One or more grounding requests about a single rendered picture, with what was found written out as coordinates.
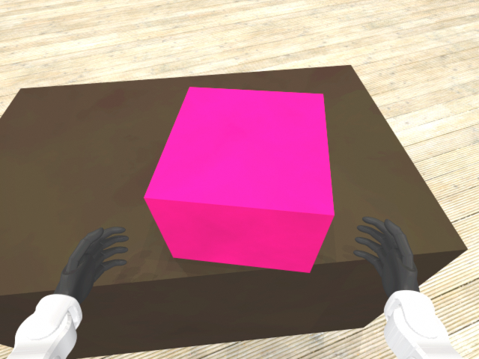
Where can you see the left robot forearm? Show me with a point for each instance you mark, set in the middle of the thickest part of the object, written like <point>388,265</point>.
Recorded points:
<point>50,332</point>

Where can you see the robot left hand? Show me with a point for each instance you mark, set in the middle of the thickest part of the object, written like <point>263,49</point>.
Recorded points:
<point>85,264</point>

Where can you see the pedestal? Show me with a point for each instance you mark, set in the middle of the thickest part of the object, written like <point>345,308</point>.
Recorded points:
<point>75,158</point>

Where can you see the right robot forearm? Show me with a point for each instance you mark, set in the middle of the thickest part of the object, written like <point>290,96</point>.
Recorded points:
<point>413,331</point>

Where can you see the carton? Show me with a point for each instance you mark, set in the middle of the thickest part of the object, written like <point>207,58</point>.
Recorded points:
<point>245,179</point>

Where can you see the robot right hand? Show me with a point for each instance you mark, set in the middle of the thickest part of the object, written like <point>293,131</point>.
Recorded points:
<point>394,263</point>

